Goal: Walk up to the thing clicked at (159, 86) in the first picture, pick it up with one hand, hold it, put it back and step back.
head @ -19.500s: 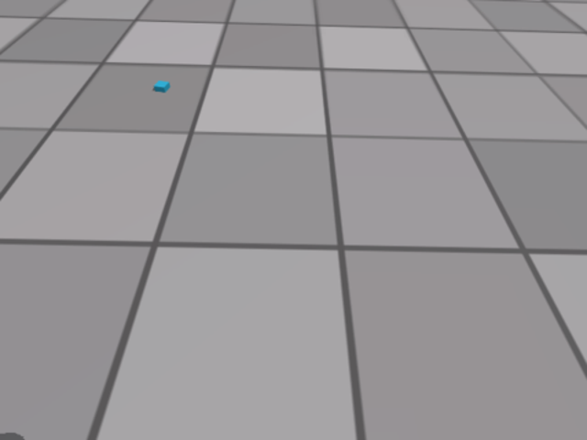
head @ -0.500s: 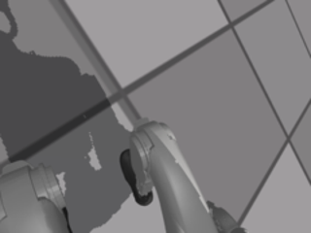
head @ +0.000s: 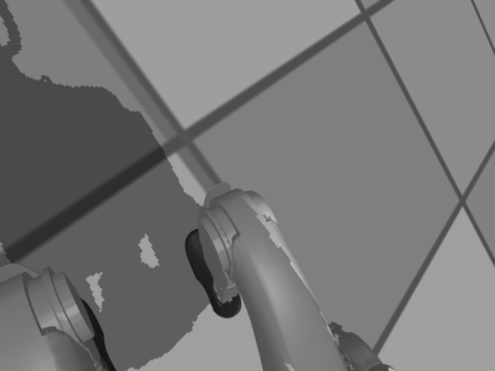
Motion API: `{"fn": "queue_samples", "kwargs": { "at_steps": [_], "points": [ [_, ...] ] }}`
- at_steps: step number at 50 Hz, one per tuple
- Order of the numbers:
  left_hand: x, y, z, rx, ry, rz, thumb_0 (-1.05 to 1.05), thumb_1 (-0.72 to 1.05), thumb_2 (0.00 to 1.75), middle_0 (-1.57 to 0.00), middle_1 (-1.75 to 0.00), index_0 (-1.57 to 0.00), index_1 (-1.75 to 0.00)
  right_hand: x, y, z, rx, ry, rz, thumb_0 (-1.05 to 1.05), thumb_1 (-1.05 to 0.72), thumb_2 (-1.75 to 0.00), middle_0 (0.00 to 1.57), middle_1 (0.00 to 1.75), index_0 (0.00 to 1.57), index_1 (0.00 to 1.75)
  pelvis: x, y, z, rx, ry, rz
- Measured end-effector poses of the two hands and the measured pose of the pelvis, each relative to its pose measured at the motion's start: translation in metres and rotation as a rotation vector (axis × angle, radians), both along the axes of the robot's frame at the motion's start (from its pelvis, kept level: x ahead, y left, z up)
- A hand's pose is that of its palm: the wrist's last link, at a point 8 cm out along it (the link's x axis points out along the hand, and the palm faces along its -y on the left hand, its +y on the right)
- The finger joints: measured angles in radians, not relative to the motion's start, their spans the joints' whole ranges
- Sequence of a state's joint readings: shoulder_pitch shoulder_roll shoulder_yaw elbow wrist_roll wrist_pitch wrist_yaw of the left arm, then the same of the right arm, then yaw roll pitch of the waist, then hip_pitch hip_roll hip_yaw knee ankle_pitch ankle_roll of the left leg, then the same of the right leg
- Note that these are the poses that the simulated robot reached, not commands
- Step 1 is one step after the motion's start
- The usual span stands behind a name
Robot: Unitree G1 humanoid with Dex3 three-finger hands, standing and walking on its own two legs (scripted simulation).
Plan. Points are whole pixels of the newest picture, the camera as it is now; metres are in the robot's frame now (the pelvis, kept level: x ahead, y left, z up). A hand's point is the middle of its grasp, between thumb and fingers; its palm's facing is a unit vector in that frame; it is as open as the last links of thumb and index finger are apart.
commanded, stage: close in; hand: left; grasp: from above
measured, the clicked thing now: out of the picture +0.58 +0.31 -0.30
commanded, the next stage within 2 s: rest palm in 0.28 s
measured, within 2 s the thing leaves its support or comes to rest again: neither
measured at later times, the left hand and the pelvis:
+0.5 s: hand out of the picture +0.56 +0.30 -0.19, palm faces -0.48 -0.13 -0.87, open 11.5 cm; pelvis +0.00 +0.01 +0.00, yaw -1 degrees
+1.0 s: hand out of the picture +0.56 +0.30 -0.23, palm faces -0.42 -0.13 -0.90, open 11.7 cm; pelvis +0.01 +0.01 -0.01, yaw -3 degrees
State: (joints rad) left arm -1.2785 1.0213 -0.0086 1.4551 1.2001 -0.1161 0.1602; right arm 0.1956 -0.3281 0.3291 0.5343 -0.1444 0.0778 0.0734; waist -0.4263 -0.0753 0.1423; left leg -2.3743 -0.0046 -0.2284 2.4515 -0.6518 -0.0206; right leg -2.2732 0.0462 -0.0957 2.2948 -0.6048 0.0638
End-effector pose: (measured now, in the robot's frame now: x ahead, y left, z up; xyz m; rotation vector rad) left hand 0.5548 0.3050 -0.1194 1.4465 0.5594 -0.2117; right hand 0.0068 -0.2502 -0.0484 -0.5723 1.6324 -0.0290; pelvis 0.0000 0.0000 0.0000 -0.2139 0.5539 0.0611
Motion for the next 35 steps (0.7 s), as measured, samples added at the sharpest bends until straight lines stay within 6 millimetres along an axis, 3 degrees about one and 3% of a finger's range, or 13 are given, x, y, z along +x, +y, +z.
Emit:
{"fn": "queue_samples", "kwargs": {
  "at_steps": [4,9,14,24,35],
  "points": [
    [0.004,0.004,0.002,0.008,-0.059,-0.019,0.0,-0.21,0.72,-0.28,-0.9,-0.35,-0.84,0.006,-0.006,0.002,-0.031,0.001,0.024,0.0,-0.9,-0.88,0.2,0.3,0.2,0.3,0.001,0.0,-0.002,-0.005,0.003,0.001],
    [0.016,0.011,0.018,0.033,-0.115,0.006,0.0,-0.22,0.73,-0.3,-0.87,-0.35,-0.82,0.02,-0.008,0.004,-0.04,-0.028,0.033,0.0,-0.91,-0.88,0.2,0.3,0.2,0.3,0.006,0.001,-0.001,-0.009,0.029,-0.002],
    [0.023,0.012,0.022,0.046,-0.074,0.043,0.0,-0.18,0.72,-0.32,-0.86,-0.38,-0.8,0.031,-0.004,0.005,-0.034,-0.067,0.026,0.0,-0.91,-0.88,0.2,0.3,0.2,0.3,0.01,0.004,0.002,-0.017,0.04,-0.003],
    [0.013,-0.005,-0.013,-0.002,0.019,-0.01,0.0,-0.11,0.66,-0.32,-0.87,-0.41,-0.79,0.019,0.01,0.006,-0.009,-0.023,0.029,-0.01,-0.9,-0.88,0.2,0.3,0.2,0.3,0.005,0.007,0.004,-0.026,0.017,-0.002],
    [-0.001,-0.002,-0.039,0.011,-0.029,-0.023,0.0,-0.11,0.68,-0.36,-0.82,-0.41,-0.77,0.005,0.006,0.009,-0.026,0.002,0.047,0.0,-0.9,-0.89,0.2,0.3,0.2,0.3,0.003,0.006,-0.003,-0.03,-0.002,-0.011]
  ]
}}
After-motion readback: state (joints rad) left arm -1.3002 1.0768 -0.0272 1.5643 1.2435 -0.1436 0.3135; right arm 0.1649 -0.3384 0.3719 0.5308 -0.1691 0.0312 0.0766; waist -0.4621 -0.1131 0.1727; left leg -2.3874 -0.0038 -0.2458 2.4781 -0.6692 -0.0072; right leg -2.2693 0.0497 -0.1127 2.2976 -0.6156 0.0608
